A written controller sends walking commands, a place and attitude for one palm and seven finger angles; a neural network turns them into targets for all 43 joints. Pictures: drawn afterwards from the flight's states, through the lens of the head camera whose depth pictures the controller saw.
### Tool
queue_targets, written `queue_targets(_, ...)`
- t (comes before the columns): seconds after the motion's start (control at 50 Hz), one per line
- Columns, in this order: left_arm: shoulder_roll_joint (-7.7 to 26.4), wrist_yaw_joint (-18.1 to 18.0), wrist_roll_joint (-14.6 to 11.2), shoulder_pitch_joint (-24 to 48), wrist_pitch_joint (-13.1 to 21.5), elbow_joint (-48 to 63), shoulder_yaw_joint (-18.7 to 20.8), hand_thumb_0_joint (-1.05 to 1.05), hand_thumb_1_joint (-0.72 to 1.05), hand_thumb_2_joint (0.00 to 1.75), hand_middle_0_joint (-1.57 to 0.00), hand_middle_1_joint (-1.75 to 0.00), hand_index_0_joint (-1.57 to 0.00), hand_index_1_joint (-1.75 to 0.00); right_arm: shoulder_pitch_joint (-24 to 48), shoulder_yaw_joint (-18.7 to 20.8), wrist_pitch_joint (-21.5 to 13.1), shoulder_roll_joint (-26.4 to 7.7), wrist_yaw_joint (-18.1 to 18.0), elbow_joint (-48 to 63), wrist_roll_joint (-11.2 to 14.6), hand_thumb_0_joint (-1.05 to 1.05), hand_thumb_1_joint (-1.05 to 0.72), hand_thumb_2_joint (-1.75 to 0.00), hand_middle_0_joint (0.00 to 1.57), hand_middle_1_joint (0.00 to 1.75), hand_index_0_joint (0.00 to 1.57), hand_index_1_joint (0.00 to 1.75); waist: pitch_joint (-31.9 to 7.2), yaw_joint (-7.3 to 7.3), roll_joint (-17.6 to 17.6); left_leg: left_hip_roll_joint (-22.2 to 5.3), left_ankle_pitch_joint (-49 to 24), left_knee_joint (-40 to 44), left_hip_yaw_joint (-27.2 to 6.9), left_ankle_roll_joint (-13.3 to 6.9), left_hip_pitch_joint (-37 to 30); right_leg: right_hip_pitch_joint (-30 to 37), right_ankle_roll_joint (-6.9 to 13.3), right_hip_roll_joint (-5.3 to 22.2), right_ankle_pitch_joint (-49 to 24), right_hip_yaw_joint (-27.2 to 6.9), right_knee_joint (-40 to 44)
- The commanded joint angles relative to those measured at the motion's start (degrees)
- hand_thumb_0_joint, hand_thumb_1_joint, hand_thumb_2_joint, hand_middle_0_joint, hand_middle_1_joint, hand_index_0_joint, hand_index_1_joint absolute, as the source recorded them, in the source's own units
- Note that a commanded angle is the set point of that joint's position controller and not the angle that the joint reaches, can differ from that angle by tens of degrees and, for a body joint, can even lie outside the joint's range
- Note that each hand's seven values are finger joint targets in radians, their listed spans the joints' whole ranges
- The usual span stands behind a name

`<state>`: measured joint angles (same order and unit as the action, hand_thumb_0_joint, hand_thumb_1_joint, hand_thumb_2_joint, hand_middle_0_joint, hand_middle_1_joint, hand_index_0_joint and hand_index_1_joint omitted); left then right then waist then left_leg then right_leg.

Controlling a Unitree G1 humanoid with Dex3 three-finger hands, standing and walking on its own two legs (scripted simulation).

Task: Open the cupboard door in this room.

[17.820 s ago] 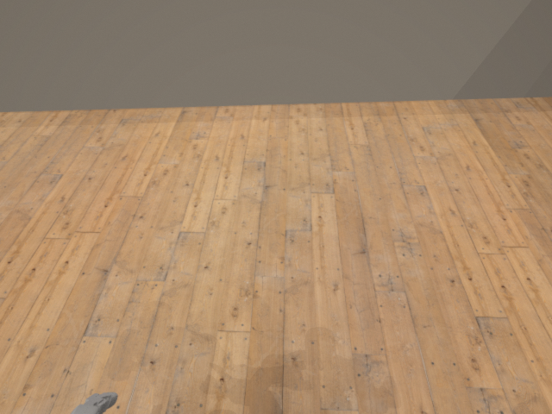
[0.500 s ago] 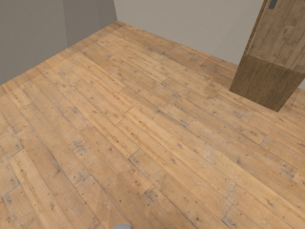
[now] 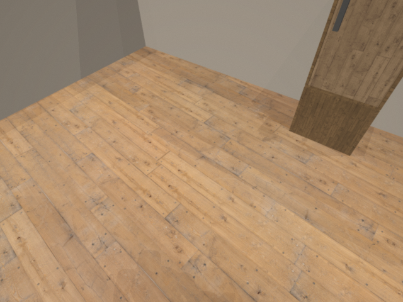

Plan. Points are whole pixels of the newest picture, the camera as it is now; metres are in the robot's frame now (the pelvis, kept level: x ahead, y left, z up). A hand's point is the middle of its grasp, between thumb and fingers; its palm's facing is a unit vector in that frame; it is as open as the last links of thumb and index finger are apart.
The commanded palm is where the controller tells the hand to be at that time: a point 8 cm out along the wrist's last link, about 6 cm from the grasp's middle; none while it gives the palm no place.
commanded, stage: turn or walk to find it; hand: left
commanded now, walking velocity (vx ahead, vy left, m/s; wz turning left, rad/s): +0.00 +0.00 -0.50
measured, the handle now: (343, 11) +1.35 -0.56 +0.07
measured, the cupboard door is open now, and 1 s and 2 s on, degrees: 0 0 0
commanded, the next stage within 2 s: stand and wait in 0.80 s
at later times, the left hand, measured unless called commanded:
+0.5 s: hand out of the picture +0.06 +0.13 -0.15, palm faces -0.18 -0.96 -0.23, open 7.3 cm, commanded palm none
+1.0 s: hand (147, 259) +0.25 +0.17 -0.18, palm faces -0.28 -0.94 -0.17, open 7.3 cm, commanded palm none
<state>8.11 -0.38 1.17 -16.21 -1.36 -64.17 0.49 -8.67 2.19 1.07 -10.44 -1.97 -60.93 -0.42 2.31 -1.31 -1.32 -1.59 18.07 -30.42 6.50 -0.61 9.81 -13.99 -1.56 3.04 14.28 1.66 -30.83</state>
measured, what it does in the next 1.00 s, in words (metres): walks ahead, turning right: left foot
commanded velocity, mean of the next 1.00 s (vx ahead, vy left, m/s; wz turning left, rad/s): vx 0.23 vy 0.00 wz -0.22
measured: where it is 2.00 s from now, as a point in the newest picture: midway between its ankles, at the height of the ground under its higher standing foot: outside the picture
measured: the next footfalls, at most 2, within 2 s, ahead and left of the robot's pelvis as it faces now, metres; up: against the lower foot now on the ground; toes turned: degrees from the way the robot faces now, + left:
left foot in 0.82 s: +0.27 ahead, +0.05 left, +0.00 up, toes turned -9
right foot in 1.26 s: +0.29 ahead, -0.18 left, +0.00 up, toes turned -25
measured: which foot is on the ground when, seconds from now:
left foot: down 0.00-0.32, up 0.34-0.80, down 0.82-1.00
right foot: down 0.00-0.82, up 0.84-1.00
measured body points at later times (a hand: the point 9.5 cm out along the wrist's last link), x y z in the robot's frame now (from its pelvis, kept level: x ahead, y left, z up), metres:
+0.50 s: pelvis +0.01 -0.05 +0.01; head +0.02 -0.08 +0.46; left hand +0.07 +0.18 -0.13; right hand +0.00 -0.30 -0.15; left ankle +0.05 +0.09 -0.65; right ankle -0.03 -0.13 -0.73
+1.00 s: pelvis +0.20 -0.01 +0.01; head +0.23 +0.00 +0.45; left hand +0.27 +0.22 -0.16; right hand +0.17 -0.25 -0.13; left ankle +0.23 +0.06 -0.73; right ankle +0.10 -0.13 -0.65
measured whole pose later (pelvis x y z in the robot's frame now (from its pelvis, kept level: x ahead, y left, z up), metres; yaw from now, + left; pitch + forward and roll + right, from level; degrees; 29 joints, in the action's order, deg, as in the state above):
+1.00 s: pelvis +0.20 -0.01 +0.01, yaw -19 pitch +0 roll -1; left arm 11.1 -0.2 1.1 -15.6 1.1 -63.5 2.7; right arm -12.0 2.1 -4.7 -9.1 -1.8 -58.7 -1.0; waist 4.3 -0.1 1.4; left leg -2.1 14.4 -28.2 10.7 -3.7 13.6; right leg -25.5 -0.7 3.6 21.8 2.2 -65.3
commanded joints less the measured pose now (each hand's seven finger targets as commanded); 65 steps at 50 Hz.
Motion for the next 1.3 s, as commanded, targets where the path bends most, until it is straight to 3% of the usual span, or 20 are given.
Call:
queue_targets(0.0, 11.1, -0.5, 0.0, 2.4, -0.5, 5.2, 3.5, 0.0, 0.9, 0.9, -0.2, -0.3, -0.2, -0.3, -4.6, 1.6, -0.1, -5.3, -0.2, 2.9, -0.3, 0.0, -0.9, -0.9, 0.2, 0.3, 0.2, 0.3, 3.3, 2.35, 9.6, -3.9, 1.8, 1.6, -2.2, 0.2, -0.8, -10.5, 4.4, 6.4, 3.0, -11.5, 11.1)
queue_targets(0.08, 7.8, 0.3, 0.1, 4.1, -1.6, 8.6, 4.1, 0.0, 0.9, 0.9, -0.2, -0.3, -0.2, -0.3, -4.2, 2.9, -0.9, -10.6, -0.4, 4.3, -0.8, 0.0, -0.9, -0.9, 0.2, 0.3, 0.2, 0.3, 2.6, 1.94, -11.8, -18.8, 9.9, 18.7, -16.4, -6.6, 4.5, -11.4, 0.7, -2.5, 6.8, 0.6, -15.2)
queue_targets(0.16, 7.1, 0.8, 0.2, 4.2, -1.7, 9.9, 4.4, 0.0, 0.9, 0.9, -0.2, -0.3, -0.2, -0.3, -2.0, 3.1, -1.5, -10.3, -0.4, 5.7, -1.1, 0.0, -0.9, -0.9, 0.2, 0.3, 0.2, 0.3, -0.7, 0.46, -7.2, -20.4, -12.2, 13.1, -9.1, -9.6, 1.1, -13.8, 0.2, 0.6, 13.5, -0.8, -25.9)
queue_targets(0.26, 6.5, 1.6, 0.2, -1.8, 0.2, 8.4, 3.8, 0.0, 0.9, 0.9, -0.2, -0.3, -0.2, -0.3, -4.7, 3.3, -1.0, -11.3, 0.7, 4.4, -1.4, 0.0, -0.9, -0.9, 0.2, 0.3, 0.2, 0.3, -4.6, -1.44, -2.7, -16.1, 5.3, 1.2, -1.7, -3.3, 5.6, 6.0, 0.6, -2.3, 4.8, 6.1, 2.4)
queue_targets(0.28, 9.8, 1.3, 0.5, -6.7, 0.9, 6.8, 4.3, 0.0, 0.9, 0.9, -0.2, -0.3, -0.2, -0.3, -4.5, 2.8, -1.0, -8.9, 1.0, 5.0, -0.8, 0.0, -0.9, -0.9, 0.2, 0.3, 0.2, 0.3, -4.7, -3.65, 7.5, -11.6, 12.5, -10.6, 3.5, 0.0, 13.7, 14.2, 1.9, 2.9, 7.3, -0.9, 10.3)
queue_targets(0.3, 16.0, 0.4, 0.7, -9.7, 1.6, 5.7, 5.0, 0.0, 0.9, 0.9, -0.2, -0.3, -0.2, -0.3, -1.4, 1.5, -1.1, -4.3, 1.4, 8.2, -0.7, 0.0, -0.9, -0.9, 0.2, 0.3, 0.2, 0.3, -0.5, -5.38, 25.6, -3.8, 22.9, -27.5, 5.3, 3.6, 32.3, 18.3, 7.7, 16.7, 12.3, -25.6, 18.6)
queue_targets(0.32, 16.0, -0.3, -0.4, -12.2, 1.6, 6.0, 4.7, 0.0, 0.9, 0.9, -0.2, -0.3, -0.2, -0.3, 4.2, 1.6, -1.0, -7.4, 1.7, 10.8, -1.1, 0.0, -0.9, -0.9, 0.2, 0.3, 0.2, 0.3, 2.3, -6.98, 18.1, -4.2, 17.9, -33.0, -2.8, 3.0, 34.0, 12.1, 11.7, 20.5, 13.1, -32.2, 22.5)
queue_targets(0.36, 13.8, -0.6, -0.2, -6.8, 2.5, 6.5, 4.9, 0.0, 0.9, 0.9, -0.2, -0.3, -0.2, -0.3, 4.3, 2.2, -1.1, -7.7, 2.5, 9.6, -1.1, 0.0, -0.9, -0.9, 0.2, 0.3, 0.2, 0.3, 5.3, -3.72, 11.7, -6.5, 7.8, -36.4, -5.0, 2.4, 33.2, 7.3, 11.4, 17.4, 20.7, -28.9, 23.4)
queue_targets(0.46, 11.0, -0.1, -0.2, -4.2, 4.8, 6.8, 3.3, 0.0, 0.9, 0.9, -0.2, -0.3, -0.2, -0.3, -2.1, 2.4, -1.5, -6.1, 3.3, 6.2, -1.4, 0.0, -0.9, -0.9, 0.2, 0.3, 0.2, 0.3, 2.7, 0.74, 7.2, -5.9, -4.6, -32.0, -4.2, 4.1, 27.4, 7.7, 9.0, 10.3, -0.5, -13.2, 20.0)
queue_targets(0.7, 10.1, -0.8, 0.5, -9.4, 5.6, 2.2, 3.1, 0.0, 0.9, 0.9, -0.2, -0.3, -0.2, -0.3, 8.2, 1.4, -3.5, -3.4, 3.8, 10.1, -0.6, 0.0, -0.9, -0.9, 0.2, 0.3, 0.2, 0.3, 5.0, -1.84, 8.7, -4.5, -2.9, -9.0, -1.7, 2.9, 20.5, 10.5, 10.6, 11.6, -11.1, -11.8, 17.6)
queue_targets(0.76, 10.0, -0.7, 0.0, -6.6, 5.3, 1.9, 3.3, 0.0, 0.9, 0.9, -0.2, -0.3, -0.2, -0.3, -4.1, 2.1, -4.7, -5.7, 2.7, 6.0, -0.8, 0.0, -0.9, -0.9, 0.2, 0.3, 0.2, 0.3, -0.7, 4.08, 3.0, -1.6, -7.7, 1.5, -0.2, 1.9, -0.1, 4.7, 7.7, 7.0, -18.5, -7.0, 3.6)
queue_targets(0.78, 8.0, -0.4, -0.4, -7.6, 5.3, 2.3, 3.1, 0.0, 0.9, 0.9, -0.2, -0.3, -0.2, -0.3, -13.1, 2.9, -5.2, -9.9, 2.0, 3.3, -1.2, 0.0, -0.9, -0.9, 0.2, 0.3, 0.2, 0.3, -7.5, 6.97, -4.9, -7.7, -7.8, 4.1, -6.9, 0.2, -14.8, -2.4, 5.5, 3.0, -13.6, -4.2, -9.3)
queue_targets(0.8, 4.7, 0.0, -0.9, -10.4, 5.1, 3.0, 2.3, 0.0, 0.9, 0.9, -0.2, -0.3, -0.2, -0.3, -20.8, 4.3, -5.5, -16.1, 1.5, 1.2, -1.7, 0.0, -0.9, -0.9, 0.2, 0.3, 0.2, 0.3, -13.2, 8.09, -19.5, -23.6, -12.4, 8.2, -26.5, -4.7, -26.1, -15.9, 2.5, -4.0, 14.6, 2.3, -26.7)
queue_targets(0.82, 5.3, -0.3, -0.6, -8.0, 5.2, 4.2, 2.1, 0.0, 0.9, 0.9, -0.2, -0.3, -0.2, -0.3, -22.1, 3.8, -4.4, -16.1, 1.3, 0.8, -1.1, 0.0, -0.9, -0.9, 0.2, 0.3, 0.2, 0.3, -12.6, 8.22, -17.1, -26.5, -16.8, 12.1, -30.8, -7.8, -23.0, -18.9, 3.1, -3.6, 20.4, -2.0, -35.3)
queue_targets(0.88, 4.6, 0.1, -0.1, -2.1, 4.3, 3.6, 2.4, 0.0, 0.9, 0.9, -0.2, -0.3, -0.2, -0.3, -11.7, 1.3, -4.8, -7.7, 0.8, 2.6, -1.0, 0.0, -0.9, -0.9, 0.2, 0.3, 0.2, 0.3, 0.1, 3.87, -5.6, -21.2, -26.2, 14.2, -18.4, -7.9, -3.6, -18.1, 1.7, 2.7, 10.5, -2.3, -40.3)
queue_targets(0.94, 2.3, 0.2, -0.1, -3.6, 2.8, 2.9, 2.2, 0.0, 0.9, 0.9, -0.2, -0.3, -0.2, -0.3, -11.5, 0.2, -5.8, -4.9, 0.3, 1.4, -0.7, 0.0, -0.9, -0.9, 0.2, 0.3, 0.2, 0.3, -1.3, 1.22, -4.1, -16.3, -40.7, 13.8, -7.6, -6.2, -0.3, -12.9, 0.1, 2.7, 6.1, -1.2, -35.4)
queue_targets(1.02, 2.3, -0.3, -0.1, -3.5, 1.1, 3.1, 2.3, 0.0, 0.9, 0.9, -0.2, -0.3, -0.2, -0.3, -10.9, 0.3, -5.6, -4.6, 0.1, 0.9, -0.4, 0.0, -0.9, -0.9, 0.2, 0.3, 0.2, 0.3, -3.0, -0.46, -3.5, -14.5, -44.5, 13.8, -4.3, -5.8, -1.3, -12.4, -1.0, 2.4, 0.1, -1.0, -30.6)
queue_targets(1.16, 3.3, -0.9, -0.2, 6.6, 1.3, 6.3, 0.9, 0.0, 0.9, 0.9, -0.2, -0.3, -0.2, -0.3, -14.6, 0.4, -4.1, -5.0, 0.0, -2.2, -0.9, 0.0, -0.9, -0.9, 0.2, 0.3, 0.2, 0.3, -1.2, 2.16, -5.6, -14.2, -46.3, 9.6, -5.6, -6.6, -4.9, -5.9, -0.4, 1.0, 2.8, 2.8, -7.4)
queue_targets(1.22, 4.7, -1.1, -0.3, 3.0, 2.2, 4.8, 0.9, 0.0, 0.9, 0.9, -0.2, -0.3, -0.2, -0.3, -15.0, 0.3, -3.5, -4.4, 0.0, -3.3, -0.5, 0.0, -0.9, -0.9, 0.2, 0.3, 0.2, 0.3, -1.8, 0.06, -3.0, -11.5, -36.3, 4.8, -4.5, -2.9, -2.6, 4.0, -0.2, 1.3, -9.2, 3.4, 6.9)
queue_targets(1.28, 10.1, -1.8, -0.8, -0.2, 3.2, 2.5, 0.9, 0.0, 0.9, 0.9, -0.2, -0.3, -0.2, -0.3, -16.5, -0.6, -2.9, 0.1, 0.4, -3.4, 0.4, 0.0, -0.9, -0.9, 0.2, 0.3, 0.2, 0.3, -1.6, 0.99, 7.8, -3.9, 0.6, 3.3, -1.1, 2.4, 8.5, 12.5, 6.8, 15.6, -36.8, -8.2, 6.7)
